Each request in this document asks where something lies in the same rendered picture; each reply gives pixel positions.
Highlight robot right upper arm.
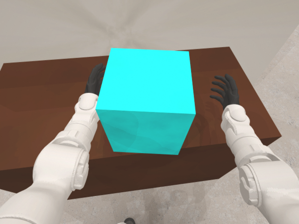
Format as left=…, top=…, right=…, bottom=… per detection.
left=239, top=161, right=299, bottom=224

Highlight right robot forearm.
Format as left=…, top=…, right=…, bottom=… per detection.
left=221, top=104, right=299, bottom=185

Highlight right robot hand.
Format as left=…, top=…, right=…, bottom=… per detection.
left=210, top=74, right=240, bottom=110

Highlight robot left upper arm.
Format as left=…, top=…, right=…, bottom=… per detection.
left=0, top=143, right=89, bottom=224

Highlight left robot forearm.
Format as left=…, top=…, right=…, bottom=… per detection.
left=33, top=93, right=99, bottom=181

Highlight carton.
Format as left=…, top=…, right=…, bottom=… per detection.
left=95, top=48, right=196, bottom=155

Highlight left robot hand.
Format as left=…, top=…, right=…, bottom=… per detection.
left=84, top=63, right=106, bottom=96

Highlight pedestal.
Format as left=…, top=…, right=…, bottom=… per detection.
left=0, top=47, right=282, bottom=200

